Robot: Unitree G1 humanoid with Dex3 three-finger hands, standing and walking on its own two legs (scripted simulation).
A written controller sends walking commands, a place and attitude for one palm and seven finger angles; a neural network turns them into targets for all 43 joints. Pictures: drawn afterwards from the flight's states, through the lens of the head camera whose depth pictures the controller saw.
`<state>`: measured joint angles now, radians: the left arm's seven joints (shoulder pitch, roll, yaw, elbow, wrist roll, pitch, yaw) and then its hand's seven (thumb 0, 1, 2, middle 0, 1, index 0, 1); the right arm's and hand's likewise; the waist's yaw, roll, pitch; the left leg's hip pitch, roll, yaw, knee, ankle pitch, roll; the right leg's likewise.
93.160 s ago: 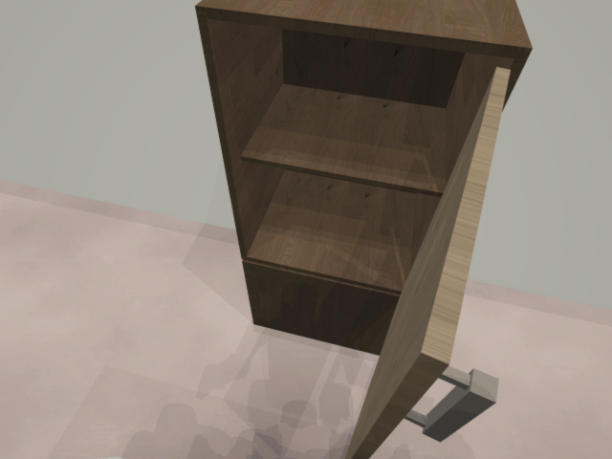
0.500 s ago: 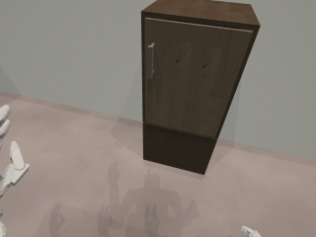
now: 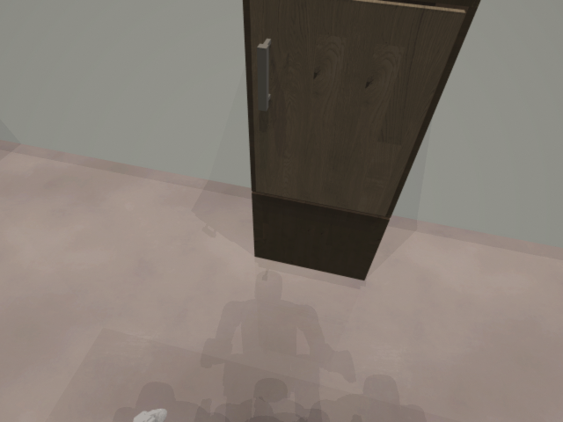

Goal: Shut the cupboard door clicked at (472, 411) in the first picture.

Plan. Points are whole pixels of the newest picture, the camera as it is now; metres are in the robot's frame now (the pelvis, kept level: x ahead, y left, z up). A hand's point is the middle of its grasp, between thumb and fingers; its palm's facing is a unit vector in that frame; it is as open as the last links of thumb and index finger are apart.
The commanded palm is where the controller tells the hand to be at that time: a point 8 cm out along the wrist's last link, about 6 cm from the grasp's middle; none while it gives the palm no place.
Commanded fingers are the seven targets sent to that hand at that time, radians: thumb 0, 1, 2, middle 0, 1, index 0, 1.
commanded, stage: let the arm hang, fingers relaxed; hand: left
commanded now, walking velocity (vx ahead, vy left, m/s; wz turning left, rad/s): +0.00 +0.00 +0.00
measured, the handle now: (265, 75) +0.83 +0.05 +0.09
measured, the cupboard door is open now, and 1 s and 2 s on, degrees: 0 0 0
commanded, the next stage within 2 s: look to check the result in 0.84 s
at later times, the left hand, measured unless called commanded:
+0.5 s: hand out of the picture +0.02 +0.21 -0.16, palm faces +0.00 -0.97 -0.24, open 7.3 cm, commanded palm none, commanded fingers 0.00 0.90 0.90 -0.20 -0.30 -0.20 -0.30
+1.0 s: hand out of the picture +0.05 +0.20 -0.16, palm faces -0.02 -0.98 -0.21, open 7.4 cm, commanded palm none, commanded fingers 0.00 0.90 0.90 -0.20 -0.30 -0.20 -0.30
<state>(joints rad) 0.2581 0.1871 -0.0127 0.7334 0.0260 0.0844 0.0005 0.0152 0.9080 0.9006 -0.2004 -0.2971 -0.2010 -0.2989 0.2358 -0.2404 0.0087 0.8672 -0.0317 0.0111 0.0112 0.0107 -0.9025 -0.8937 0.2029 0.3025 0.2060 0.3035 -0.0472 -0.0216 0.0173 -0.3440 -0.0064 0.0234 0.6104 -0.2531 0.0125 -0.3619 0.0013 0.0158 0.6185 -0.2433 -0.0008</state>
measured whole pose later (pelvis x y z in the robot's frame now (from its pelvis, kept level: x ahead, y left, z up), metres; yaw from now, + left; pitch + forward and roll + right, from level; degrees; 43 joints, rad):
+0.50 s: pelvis +0.03 +0.01 +0.02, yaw -1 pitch -2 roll +0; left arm 0.32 0.21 0.01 1.11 0.01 0.01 0.02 0.01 0.91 0.90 -0.20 -0.30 -0.20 -0.30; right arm 0.30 -0.18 0.00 1.08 -0.01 0.01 -0.02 0.01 -0.90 -0.89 0.20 0.30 0.21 0.30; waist 0.00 0.01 0.01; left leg -0.20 0.00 0.05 0.44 -0.21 0.02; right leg -0.22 0.00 0.04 0.42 -0.18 0.01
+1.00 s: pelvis +0.04 +0.01 +0.02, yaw -1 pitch -1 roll +0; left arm 0.27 0.19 0.01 1.12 0.01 0.00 0.02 0.01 0.91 0.90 -0.20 -0.30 -0.20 -0.30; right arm 0.29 -0.18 0.00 1.11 -0.01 0.00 -0.02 0.01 -0.90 -0.89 0.20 0.30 0.20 0.30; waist -0.01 -0.01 0.03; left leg -0.16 -0.01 0.05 0.39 -0.21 0.03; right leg -0.18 0.00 0.04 0.39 -0.19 0.01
